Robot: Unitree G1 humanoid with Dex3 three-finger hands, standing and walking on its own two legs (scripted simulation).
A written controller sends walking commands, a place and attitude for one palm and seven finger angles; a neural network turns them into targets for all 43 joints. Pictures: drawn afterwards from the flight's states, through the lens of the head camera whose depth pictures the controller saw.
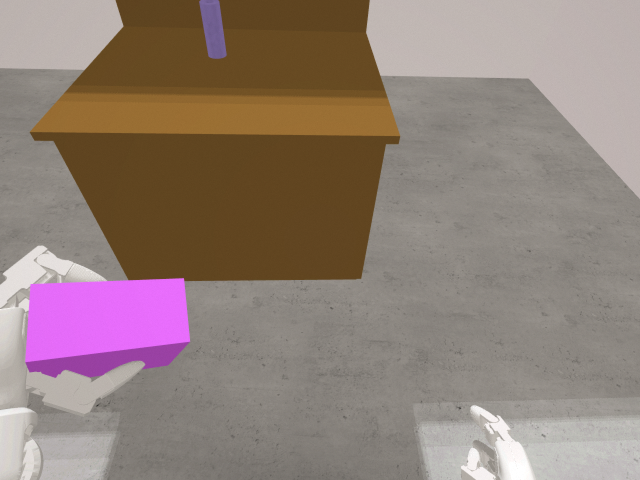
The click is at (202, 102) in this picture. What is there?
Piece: table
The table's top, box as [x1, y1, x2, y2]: [30, 26, 399, 143]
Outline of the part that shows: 30,131 34,140 398,143 399,134 365,33 223,29 227,55 223,58 213,59 207,55 203,28 123,26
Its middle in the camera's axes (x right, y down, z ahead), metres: -0.27 -0.51 +1.20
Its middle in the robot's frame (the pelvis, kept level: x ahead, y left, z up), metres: +1.23 +0.33 -0.06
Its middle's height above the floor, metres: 0.71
